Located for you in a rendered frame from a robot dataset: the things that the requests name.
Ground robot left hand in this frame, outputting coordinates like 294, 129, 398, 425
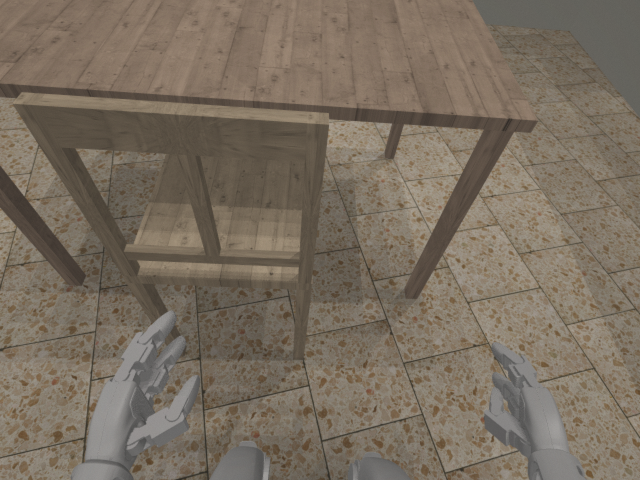
85, 310, 200, 470

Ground chair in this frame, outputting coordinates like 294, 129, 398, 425
12, 92, 329, 360

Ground robot left forearm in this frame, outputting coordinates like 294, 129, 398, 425
70, 460, 134, 480

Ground robot right hand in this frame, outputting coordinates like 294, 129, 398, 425
484, 342, 570, 460

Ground right robot shin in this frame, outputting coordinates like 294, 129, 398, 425
361, 452, 382, 460

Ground left robot thigh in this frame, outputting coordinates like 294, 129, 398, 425
209, 446, 271, 480

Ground table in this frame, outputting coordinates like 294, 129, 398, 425
0, 0, 538, 299

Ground robot right forearm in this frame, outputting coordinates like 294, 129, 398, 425
528, 449, 587, 480

